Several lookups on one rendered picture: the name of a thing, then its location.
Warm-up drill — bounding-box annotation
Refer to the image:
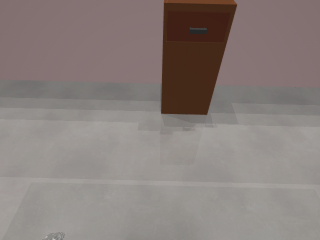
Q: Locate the handle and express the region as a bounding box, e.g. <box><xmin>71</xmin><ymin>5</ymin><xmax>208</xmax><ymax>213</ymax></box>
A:
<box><xmin>189</xmin><ymin>27</ymin><xmax>207</xmax><ymax>34</ymax></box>

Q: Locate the cabinet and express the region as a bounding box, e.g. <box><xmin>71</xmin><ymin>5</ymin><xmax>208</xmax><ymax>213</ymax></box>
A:
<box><xmin>161</xmin><ymin>0</ymin><xmax>237</xmax><ymax>115</ymax></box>

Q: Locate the drawer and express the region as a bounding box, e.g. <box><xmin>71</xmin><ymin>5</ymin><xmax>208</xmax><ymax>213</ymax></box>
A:
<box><xmin>166</xmin><ymin>10</ymin><xmax>231</xmax><ymax>43</ymax></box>

